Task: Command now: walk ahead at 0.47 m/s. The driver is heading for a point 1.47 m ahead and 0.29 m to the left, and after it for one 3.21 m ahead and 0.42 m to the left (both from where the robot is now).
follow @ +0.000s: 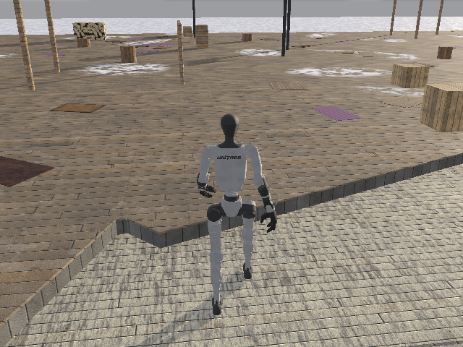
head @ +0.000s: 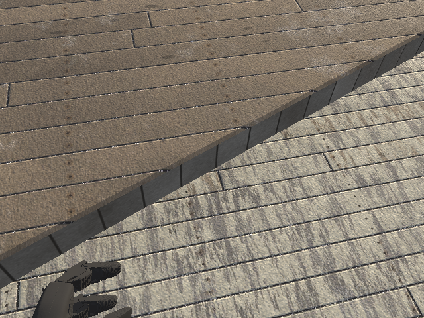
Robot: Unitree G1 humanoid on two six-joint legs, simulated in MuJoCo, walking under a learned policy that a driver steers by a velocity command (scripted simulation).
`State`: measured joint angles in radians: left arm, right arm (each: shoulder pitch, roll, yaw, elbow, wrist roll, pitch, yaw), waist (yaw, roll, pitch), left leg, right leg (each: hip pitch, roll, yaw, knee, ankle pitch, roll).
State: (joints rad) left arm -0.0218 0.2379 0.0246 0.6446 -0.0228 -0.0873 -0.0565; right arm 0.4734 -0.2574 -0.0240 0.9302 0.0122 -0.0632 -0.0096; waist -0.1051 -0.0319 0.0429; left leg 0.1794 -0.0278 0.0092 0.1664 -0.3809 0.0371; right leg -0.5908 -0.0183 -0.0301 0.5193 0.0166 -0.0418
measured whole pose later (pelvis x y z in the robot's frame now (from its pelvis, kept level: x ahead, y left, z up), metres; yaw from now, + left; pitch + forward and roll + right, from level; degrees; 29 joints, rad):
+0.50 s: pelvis +0.29 +0.00 +0.01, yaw +0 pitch +1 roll -3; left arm 0.41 0.26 0.05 0.93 0.02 -0.07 -0.03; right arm 0.09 -0.24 0.00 0.77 -0.04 -0.04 0.04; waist 0.07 0.03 0.02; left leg -0.50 0.07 0.04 0.56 -0.10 0.03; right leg 0.02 0.08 -0.04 0.26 -0.30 -0.03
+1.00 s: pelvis +0.54 +0.01 +0.01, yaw +0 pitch +1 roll +2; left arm 0.03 0.23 0.01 0.84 0.03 -0.04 -0.02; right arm 0.44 -0.21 -0.02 1.03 -0.02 -0.08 0.00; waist -0.06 -0.04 0.05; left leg 0.09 -0.07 0.08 0.20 -0.31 0.04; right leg -0.52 -0.05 -0.06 0.60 -0.10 -0.06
